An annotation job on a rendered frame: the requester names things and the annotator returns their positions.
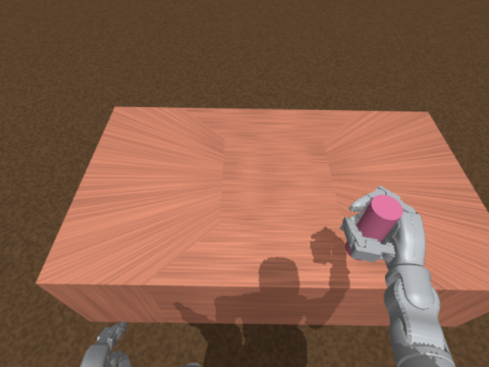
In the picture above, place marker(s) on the left robot hand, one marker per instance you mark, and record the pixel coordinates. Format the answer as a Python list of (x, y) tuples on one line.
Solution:
[(98, 355)]

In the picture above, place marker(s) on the can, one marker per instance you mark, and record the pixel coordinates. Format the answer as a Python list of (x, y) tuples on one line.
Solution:
[(378, 219)]

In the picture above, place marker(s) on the right robot hand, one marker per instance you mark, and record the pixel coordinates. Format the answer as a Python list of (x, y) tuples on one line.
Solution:
[(405, 243)]

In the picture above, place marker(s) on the right robot arm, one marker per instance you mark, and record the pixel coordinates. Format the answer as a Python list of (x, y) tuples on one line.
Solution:
[(413, 305)]

